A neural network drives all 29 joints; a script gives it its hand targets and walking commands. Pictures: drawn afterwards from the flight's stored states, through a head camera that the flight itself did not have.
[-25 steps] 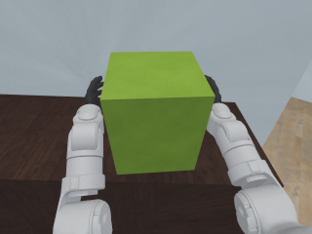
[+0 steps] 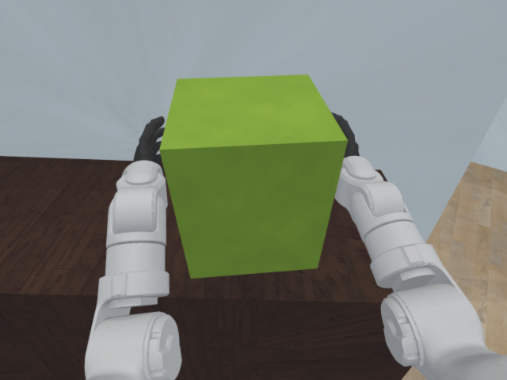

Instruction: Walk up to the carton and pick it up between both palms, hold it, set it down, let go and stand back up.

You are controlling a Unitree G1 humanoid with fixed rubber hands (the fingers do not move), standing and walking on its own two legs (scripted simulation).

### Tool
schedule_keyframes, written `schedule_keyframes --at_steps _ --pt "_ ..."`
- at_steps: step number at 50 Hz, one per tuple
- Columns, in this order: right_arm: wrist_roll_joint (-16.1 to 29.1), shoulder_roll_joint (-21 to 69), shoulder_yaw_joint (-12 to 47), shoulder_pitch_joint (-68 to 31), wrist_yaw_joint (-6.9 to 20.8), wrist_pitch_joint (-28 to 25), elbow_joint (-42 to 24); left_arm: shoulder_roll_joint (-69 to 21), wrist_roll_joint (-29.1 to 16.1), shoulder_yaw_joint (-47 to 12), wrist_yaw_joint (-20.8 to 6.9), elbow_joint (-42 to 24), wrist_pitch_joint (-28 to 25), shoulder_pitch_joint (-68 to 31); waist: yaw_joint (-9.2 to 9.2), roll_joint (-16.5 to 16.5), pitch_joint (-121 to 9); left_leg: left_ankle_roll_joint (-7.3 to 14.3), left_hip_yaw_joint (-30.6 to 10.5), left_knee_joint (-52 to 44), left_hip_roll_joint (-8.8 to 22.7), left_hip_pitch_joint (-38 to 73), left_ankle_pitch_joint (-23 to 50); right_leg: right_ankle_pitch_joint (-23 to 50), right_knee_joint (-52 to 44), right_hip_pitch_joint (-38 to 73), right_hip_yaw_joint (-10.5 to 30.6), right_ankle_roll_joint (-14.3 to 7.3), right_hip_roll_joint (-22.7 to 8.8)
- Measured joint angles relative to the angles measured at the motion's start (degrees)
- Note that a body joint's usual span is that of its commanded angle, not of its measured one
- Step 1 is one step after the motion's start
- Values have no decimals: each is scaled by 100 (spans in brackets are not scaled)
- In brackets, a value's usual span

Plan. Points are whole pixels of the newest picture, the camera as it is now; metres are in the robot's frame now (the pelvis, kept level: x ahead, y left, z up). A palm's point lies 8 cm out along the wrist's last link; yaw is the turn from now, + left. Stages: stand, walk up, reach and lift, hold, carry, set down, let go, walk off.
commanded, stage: reach and lift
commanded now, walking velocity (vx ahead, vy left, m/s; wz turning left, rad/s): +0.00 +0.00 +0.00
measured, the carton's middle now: (249, 176) +0.38 -0.01 +0.19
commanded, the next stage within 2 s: hold in 0.04 s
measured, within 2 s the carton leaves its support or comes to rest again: neither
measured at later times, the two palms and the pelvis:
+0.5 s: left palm (137, 161) +0.36 +0.15 +0.24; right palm (343, 150) +0.37 -0.15 +0.25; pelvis +0.00 +0.00 +0.00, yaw +0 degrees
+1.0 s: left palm (139, 159) +0.36 +0.15 +0.24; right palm (344, 148) +0.37 -0.15 +0.25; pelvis +0.00 +0.00 +0.00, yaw +0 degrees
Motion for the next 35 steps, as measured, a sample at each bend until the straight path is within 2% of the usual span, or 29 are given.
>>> schedule_keyframes --at_steps 7,14,22,35 --pt "114 -35 45 -30 -40 96 -59 23 -51 -30 30 -97 120 1 15 21 -75 -1 10 14 3 -28 -15 -22 38 -45 11 -5 2" --pt "390 -159 288 2 -130 304 -341 -11 -59 -61 58 -560 445 131 122 73 -86 0 62 26 25 64 -51 -51 71 16 65 -10 20" --pt "266 -47 84 -143 -119 544 -249 17 -72 43 7 -460 590 42 135 91 -156 -12 26 -6 9 64 -21 -65 91 8 28 -22 6" --pt "304 -117 116 -292 -164 645 -174 43 -59 110 -41 -252 580 -149 121 117 -214 -15 35 -17 18 -18 5 -37 89 -84 40 -26 15"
